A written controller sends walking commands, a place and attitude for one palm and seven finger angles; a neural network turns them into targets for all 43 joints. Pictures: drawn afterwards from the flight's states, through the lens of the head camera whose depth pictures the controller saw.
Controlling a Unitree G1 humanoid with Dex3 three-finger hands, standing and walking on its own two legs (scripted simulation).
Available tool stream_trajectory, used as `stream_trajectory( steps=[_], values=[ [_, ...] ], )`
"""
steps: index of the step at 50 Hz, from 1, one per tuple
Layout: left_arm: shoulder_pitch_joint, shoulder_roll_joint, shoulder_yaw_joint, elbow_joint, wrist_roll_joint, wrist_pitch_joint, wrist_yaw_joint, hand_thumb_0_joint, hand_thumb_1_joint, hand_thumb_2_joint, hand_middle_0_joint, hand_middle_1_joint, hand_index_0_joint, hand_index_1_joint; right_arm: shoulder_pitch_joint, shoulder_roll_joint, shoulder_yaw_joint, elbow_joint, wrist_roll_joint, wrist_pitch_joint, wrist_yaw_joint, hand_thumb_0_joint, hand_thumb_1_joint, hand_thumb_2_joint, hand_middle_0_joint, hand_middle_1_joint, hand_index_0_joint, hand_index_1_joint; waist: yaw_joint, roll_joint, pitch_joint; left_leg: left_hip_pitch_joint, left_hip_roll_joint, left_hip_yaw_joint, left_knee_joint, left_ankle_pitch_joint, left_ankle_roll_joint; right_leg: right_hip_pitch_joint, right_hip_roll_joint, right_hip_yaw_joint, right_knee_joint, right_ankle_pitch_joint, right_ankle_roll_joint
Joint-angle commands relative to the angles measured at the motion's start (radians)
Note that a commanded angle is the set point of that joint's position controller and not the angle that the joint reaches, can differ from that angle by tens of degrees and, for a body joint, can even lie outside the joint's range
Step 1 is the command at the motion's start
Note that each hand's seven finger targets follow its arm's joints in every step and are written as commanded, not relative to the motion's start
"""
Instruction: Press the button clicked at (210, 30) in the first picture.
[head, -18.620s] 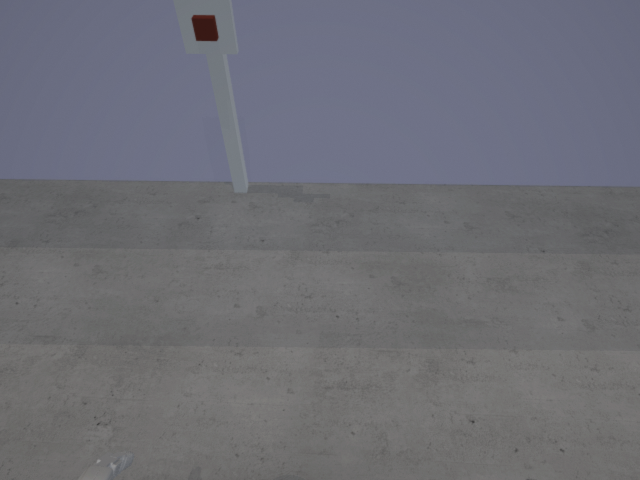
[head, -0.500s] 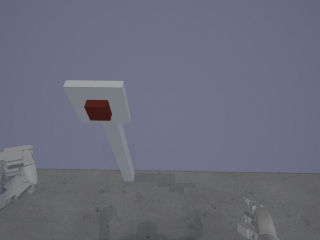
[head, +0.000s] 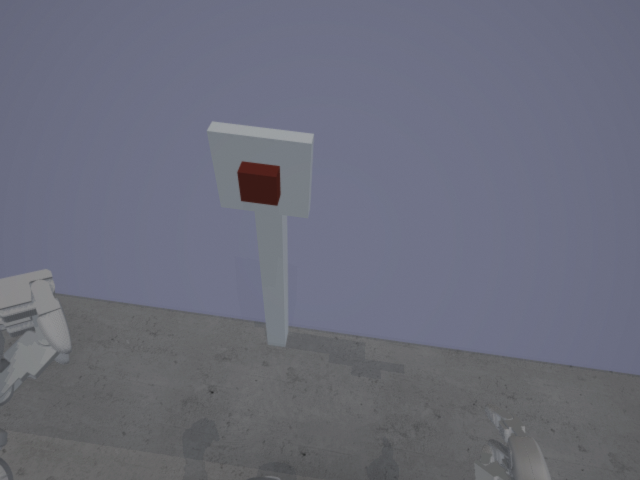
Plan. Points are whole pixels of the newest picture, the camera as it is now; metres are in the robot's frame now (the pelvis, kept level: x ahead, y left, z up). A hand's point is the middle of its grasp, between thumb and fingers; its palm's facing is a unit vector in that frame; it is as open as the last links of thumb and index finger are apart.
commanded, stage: step back with the hand held close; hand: left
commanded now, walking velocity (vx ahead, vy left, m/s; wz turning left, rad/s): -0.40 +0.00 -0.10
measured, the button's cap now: (260, 182) +0.60 +0.16 +0.00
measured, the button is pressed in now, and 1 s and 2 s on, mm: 0 0 0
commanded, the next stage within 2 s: stop stepping back and stand still in 0.24 s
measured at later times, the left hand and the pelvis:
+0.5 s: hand (37, 442) +0.11 +0.22 +0.18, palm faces +0.25 -0.85 -0.46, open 3.1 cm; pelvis -0.09 -0.01 +0.01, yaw -6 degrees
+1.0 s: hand out of the picture +0.05 +0.26 +0.17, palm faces +0.37 -0.84 -0.40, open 3.1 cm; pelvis -0.15 +0.02 +0.02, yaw -1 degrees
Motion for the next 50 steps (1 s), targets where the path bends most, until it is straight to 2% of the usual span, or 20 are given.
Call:
stream_trajectory(
  steps=[1, 5, 9, 11, 13, 15, 16, 17, 20, 22, 23, 24, 26, 28, 31, 38, 42, 45, 48, 50],
  values=[
    [-0.086, 0.179, 0.134, -0.197, 0.010, -0.089, 0.013, 0.000, 0.900, 0.900, -1.300, -1.500, -1.300, -1.500, -0.093, -0.114, -0.048, -0.161, -0.019, -0.100, 0.004, 0.000, -0.900, -0.900, 0.200, 0.300, 0.200, 0.300, -0.024, 0.229, -0.115, -0.089, 0.362, -0.378, -0.426, -0.235, 0.120, 0.074, 0.063, 0.060, 0.392, -0.192, -0.013],
    [0.005, 0.157, 0.122, -0.280, -0.002, -0.084, 0.004, 0.000, 0.900, 0.900, -1.300, -1.500, -1.300, -1.500, -0.094, -0.110, -0.052, -0.167, -0.013, -0.111, 0.039, 0.000, -0.900, -0.900, 0.200, 0.300, 0.200, 0.300, -0.017, 0.159, -0.169, 0.037, 0.301, -0.239, -0.337, -0.066, 0.106, 0.043, 0.050, 0.015, 0.256, -0.178, -0.013],
    [0.087, 0.181, 0.143, -0.301, -0.024, -0.077, -0.004, 0.000, 0.900, 0.900, -1.300, -1.500, -1.300, -1.500, -0.087, -0.110, -0.045, -0.158, -0.019, -0.119, 0.055, 0.000, -0.900, -0.900, 0.200, 0.300, 0.200, 0.300, -0.016, 0.254, -0.198, 0.080, 0.260, -0.195, -0.396, -0.123, 0.054, 0.130, 0.077, -0.057, -0.025, -0.188, -0.027],
    [0.086, 0.185, 0.140, -0.287, -0.037, -0.082, -0.012, 0.000, 0.900, 0.900, -1.300, -1.500, -1.300, -1.500, -0.081, -0.106, -0.039, -0.145, -0.020, -0.113, 0.054, 0.000, -0.900, -0.900, 0.200, 0.300, 0.200, 0.300, -0.017, 0.231, -0.218, 0.114, 0.233, -0.170, -0.381, -0.082, 0.003, 0.188, 0.079, -0.075, -0.223, -0.109, -0.037],
    [0.085, 0.220, 0.165, -0.274, -0.043, -0.100, -0.022, 0.000, 0.900, 0.900, -1.300, -1.500, -1.300, -1.500, -0.076, -0.096, -0.041, -0.140, -0.021, -0.087, 0.051, 0.000, -0.900, -0.900, 0.200, 0.300, 0.200, 0.300, -0.022, 0.149, -0.227, 0.198, 0.194, -0.101, -0.287, 0.023, -0.045, 0.158, 0.022, -0.028, -0.384, -0.015, -0.051],
    [0.081, 0.249, 0.195, -0.243, -0.052, -0.119, -0.021, 0.000, 0.900, 0.900, -1.300, -1.500, -1.300, -1.500, -0.073, -0.078, -0.030, -0.132, -0.015, -0.058, 0.047, 0.000, -0.900, -0.900, 0.200, 0.300, 0.200, 0.300, -0.029, -0.014, -0.239, 0.267, 0.111, -0.005, -0.070, 0.022, -0.075, 0.038, -0.138, 0.091, -0.398, 0.204, -0.095],
    [0.060, 0.271, 0.213, -0.231, -0.057, -0.128, -0.014, 0.000, 0.900, 0.900, -1.300, -1.500, -1.300, -1.500, -0.088, -0.073, -0.023, -0.137, -0.009, -0.056, 0.038, 0.000, -0.900, -0.900, 0.200, 0.300, 0.200, 0.300, -0.029, -0.063, -0.235, 0.297, 0.087, 0.033, -0.008, -0.014, -0.079, -0.024, -0.191, 0.087, -0.390, 0.311, -0.089],
    [0.070, 0.231, 0.174, -0.196, -0.060, -0.122, -0.018, 0.000, 0.900, 0.900, -1.300, -1.500, -1.300, -1.500, -0.095, -0.088, -0.040, -0.140, 0.013, -0.058, 0.030, 0.000, -0.900, -0.900, 0.200, 0.300, 0.200, 0.300, -0.030, -0.183, -0.229, 0.262, 0.038, 0.036, 0.085, -0.071, -0.076, -0.025, -0.194, 0.063, -0.370, 0.379, -0.062],
    [0.143, 0.214, 0.176, -0.120, -0.048, -0.060, -0.006, 0.000, 0.900, 0.900, -1.300, -1.500, -1.300, -1.500, -0.107, -0.083, -0.027, -0.162, 0.015, -0.041, 0.013, 0.000, -0.900, -0.900, 0.200, 0.300, 0.200, 0.300, -0.036, -0.094, -0.209, 0.183, 0.064, 0.015, 0.000, 0.070, -0.041, 0.090, -0.173, 0.043, -0.244, 0.566, -0.043],
    [0.085, 0.198, 0.136, -0.130, -0.037, -0.041, -0.008, 0.000, 0.900, 0.900, -1.300, -1.500, -1.300, -1.500, -0.105, -0.112, -0.023, -0.169, 0.020, -0.045, 0.002, 0.000, -0.900, -0.900, 0.200, 0.300, 0.200, 0.300, -0.033, 0.022, -0.156, 0.266, 0.098, -0.025, -0.128, 0.316, -0.015, 0.065, -0.063, 0.001, -0.228, 0.410, 0.006],
    [0.057, 0.195, 0.125, -0.121, -0.032, -0.045, -0.005, 0.000, 0.900, 0.900, -1.300, -1.500, -1.300, -1.500, -0.086, -0.125, -0.026, -0.164, 0.026, -0.057, -0.001, 0.000, -0.900, -0.900, 0.200, 0.300, 0.200, 0.300, -0.033, 0.031, -0.125, 0.270, 0.120, -0.051, -0.159, 0.297, -0.005, 0.063, -0.039, 0.008, -0.245, 0.322, 0.022],
    [0.017, 0.193, 0.105, -0.112, -0.029, -0.048, -0.004, 0.000, 0.900, 0.900, -1.300, -1.500, -1.300, -1.500, -0.082, -0.138, -0.029, -0.164, 0.034, -0.072, -0.005, 0.000, -0.900, -0.900, 0.200, 0.300, 0.200, 0.300, -0.035, 0.001, -0.080, 0.270, 0.131, -0.070, -0.170, 0.228, -0.001, 0.041, -0.035, 0.019, -0.279, 0.248, 0.034],
    [0.066, 0.183, 0.097, -0.085, -0.023, -0.045, 0.000, 0.000, 0.900, 0.900, -1.300, -1.500, -1.300, -1.500, -0.061, -0.115, -0.020, -0.156, 0.021, -0.081, -0.008, 0.000, -0.900, -0.900, 0.200, 0.300, 0.200, 0.300, -0.031, 0.059, -0.098, 0.241, 0.127, -0.116, -0.231, 0.056, 0.008, 0.068, -0.026, 0.009, -0.299, 0.118, 0.016],
    [0.026, 0.178, 0.087, -0.125, -0.015, -0.053, -0.001, 0.000, 0.900, 0.900, -1.300, -1.500, -1.300, -1.500, -0.076, -0.123, -0.025, -0.169, 0.017, -0.092, -0.006, 0.000, -0.900, -0.900, 0.200, 0.300, 0.200, 0.300, -0.031, 0.076, -0.022, 0.146, 0.105, -0.119, -0.295, -0.187, -0.015, 0.071, -0.015, 0.006, -0.354, -0.116, -0.022],
    [0.031, 0.183, 0.092, -0.174, -0.002, -0.065, 0.001, 0.000, 0.900, 0.900, -1.300, -1.500, -1.300, -1.500, -0.076, -0.121, -0.031, -0.178, 0.007, -0.105, -0.003, 0.000, -0.900, -0.900, 0.200, 0.300, 0.200, 0.300, -0.030, 0.118, -0.006, 0.107, 0.080, -0.110, -0.311, -0.280, -0.037, 0.075, -0.007, -0.002, -0.370, -0.247, -0.060],
    [0.024, 0.173, 0.102, -0.150, -0.007, -0.071, 0.015, 0.000, 0.900, 0.900, -1.300, -1.500, -1.300, -1.500, -0.044, -0.115, -0.036, -0.144, -0.002, -0.113, -0.001, 0.000, -0.900, -0.900, 0.200, 0.300, 0.200, 0.300, -0.043, 0.060, -0.024, 0.283, 0.052, -0.065, -0.120, -0.114, -0.057, -0.087, -0.067, 0.036, -0.412, -0.227, -0.096],
    [-0.018, 0.146, 0.082, -0.100, -0.005, -0.056, 0.014, 0.000, 0.900, 0.900, -1.300, -1.500, -1.300, -1.500, -0.059, -0.117, -0.029, -0.140, 0.002, -0.121, -0.011, 0.000, -0.900, -0.900, 0.200, 0.300, 0.200, 0.300, -0.039, 0.113, 0.022, 0.186, 0.111, -0.175, -0.348, -0.332, -0.049, -0.007, 0.033, -0.032, -0.323, -0.242, -0.052],
    [-0.054, 0.143, 0.081, -0.100, 0.010, -0.051, 0.013, 0.000, 0.900, 0.900, -1.300, -1.500, -1.300, -1.500, -0.064, -0.113, -0.023, -0.145, 0.000, -0.128, -0.016, 0.000, -0.900, -0.900, 0.200, 0.300, 0.200, 0.300, -0.024, 0.208, 0.015, 0.004, 0.156, -0.255, -0.554, -0.568, -0.048, 0.190, 0.098, -0.072, -0.177, -0.201, -0.045],
    [-0.026, 0.157, 0.075, -0.138, 0.009, -0.044, 0.000, 0.000, 0.900, 0.900, -1.300, -1.500, -1.300, -1.500, -0.050, -0.088, -0.026, -0.149, -0.004, -0.128, -0.001, 0.000, -0.900, -0.900, 0.200, 0.300, 0.200, 0.300, -0.011, 0.134, -0.056, 0.028, 0.102, -0.144, -0.476, -0.418, -0.087, 0.257, 0.080, -0.066, -0.259, -0.152, -0.057],
    [0.021, 0.172, 0.080, -0.185, 0.006, -0.052, -0.007, 0.000, 0.900, 0.900, -1.300, -1.500, -1.300, -1.500, -0.041, -0.075, -0.030, -0.144, -0.004, -0.122, 0.013, 0.000, -0.900, -0.900, 0.200, 0.300, 0.200, 0.300, -0.020, -0.012, -0.124, 0.222, 0.019, -0.008, -0.183, -0.185, -0.075, 0.099, -0.037, 0.021, -0.403, -0.172, -0.092]
  ],
)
